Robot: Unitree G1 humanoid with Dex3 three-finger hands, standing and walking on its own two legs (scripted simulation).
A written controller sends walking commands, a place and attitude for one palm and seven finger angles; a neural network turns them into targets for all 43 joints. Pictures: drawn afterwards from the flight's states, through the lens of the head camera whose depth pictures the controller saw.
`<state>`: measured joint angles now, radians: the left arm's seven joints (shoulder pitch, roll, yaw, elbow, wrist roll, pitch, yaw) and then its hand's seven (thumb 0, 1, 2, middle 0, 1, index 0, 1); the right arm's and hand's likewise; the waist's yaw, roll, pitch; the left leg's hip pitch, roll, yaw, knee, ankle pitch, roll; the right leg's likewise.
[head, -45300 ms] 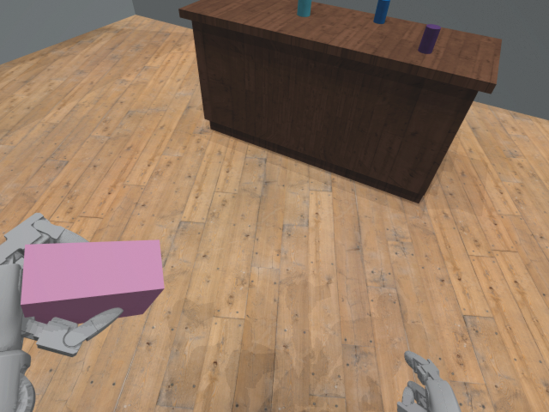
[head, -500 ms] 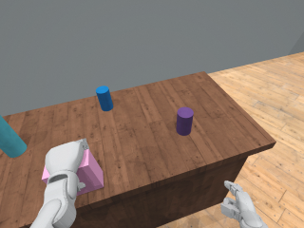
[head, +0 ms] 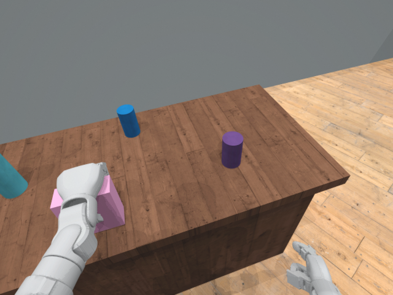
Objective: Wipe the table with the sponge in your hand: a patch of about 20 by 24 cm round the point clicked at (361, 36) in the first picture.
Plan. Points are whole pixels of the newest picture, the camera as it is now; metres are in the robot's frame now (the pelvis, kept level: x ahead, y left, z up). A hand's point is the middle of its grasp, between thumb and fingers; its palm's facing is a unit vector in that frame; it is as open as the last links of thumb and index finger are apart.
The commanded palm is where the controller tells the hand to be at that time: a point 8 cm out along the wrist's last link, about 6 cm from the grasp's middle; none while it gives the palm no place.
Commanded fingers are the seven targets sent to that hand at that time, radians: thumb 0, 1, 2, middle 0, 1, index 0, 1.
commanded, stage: wipe forward along the first lane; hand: left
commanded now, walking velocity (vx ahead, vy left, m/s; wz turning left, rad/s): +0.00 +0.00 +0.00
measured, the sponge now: (94, 212) +0.28 +0.29 -0.01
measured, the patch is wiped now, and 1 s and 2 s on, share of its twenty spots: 0.00 0.25 0.30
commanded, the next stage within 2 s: slide across to the middle lane in 1.20 s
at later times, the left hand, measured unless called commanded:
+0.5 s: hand (93, 180) +0.33 +0.30 +0.03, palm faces -0.11 -0.02 -0.99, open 9.8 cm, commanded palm +0.33 +0.30 +0.07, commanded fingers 0.00 0.10 1.30 -1.20 -1.60 -1.20 -1.60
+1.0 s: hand (94, 160) +0.39 +0.33 +0.04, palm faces -0.12 +0.00 -0.99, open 9.8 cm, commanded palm +0.39 +0.32 +0.07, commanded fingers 0.00 0.10 1.30 -1.20 -1.60 -1.20 -1.60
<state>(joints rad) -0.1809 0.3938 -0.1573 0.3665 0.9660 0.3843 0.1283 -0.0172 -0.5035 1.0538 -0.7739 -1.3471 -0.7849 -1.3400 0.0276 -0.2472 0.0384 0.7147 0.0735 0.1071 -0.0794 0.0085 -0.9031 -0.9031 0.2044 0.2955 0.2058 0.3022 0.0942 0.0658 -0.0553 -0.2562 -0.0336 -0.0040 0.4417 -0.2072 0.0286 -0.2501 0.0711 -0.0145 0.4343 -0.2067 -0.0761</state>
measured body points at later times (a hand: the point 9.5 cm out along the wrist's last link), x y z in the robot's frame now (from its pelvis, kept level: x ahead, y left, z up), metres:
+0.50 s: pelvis +0.00 -0.02 -0.01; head +0.02 -0.05 +0.44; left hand +0.33 +0.30 +0.09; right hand +0.15 -0.28 -0.13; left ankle +0.01 +0.10 -0.74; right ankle +0.01 -0.07 -0.74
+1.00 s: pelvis +0.00 -0.01 -0.01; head +0.05 -0.02 +0.43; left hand +0.40 +0.33 +0.09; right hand +0.11 -0.28 -0.14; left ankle +0.01 +0.10 -0.74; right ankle +0.01 -0.07 -0.74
